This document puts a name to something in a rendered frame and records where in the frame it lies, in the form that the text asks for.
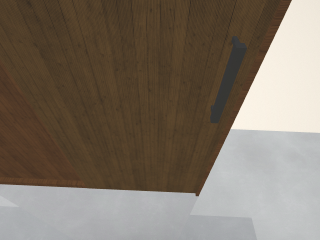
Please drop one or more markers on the handle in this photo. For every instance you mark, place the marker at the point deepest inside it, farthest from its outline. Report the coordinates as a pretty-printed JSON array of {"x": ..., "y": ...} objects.
[{"x": 230, "y": 74}]

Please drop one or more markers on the wardrobe door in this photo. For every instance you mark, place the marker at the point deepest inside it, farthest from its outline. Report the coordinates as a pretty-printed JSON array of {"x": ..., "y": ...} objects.
[
  {"x": 125, "y": 87},
  {"x": 27, "y": 149}
]

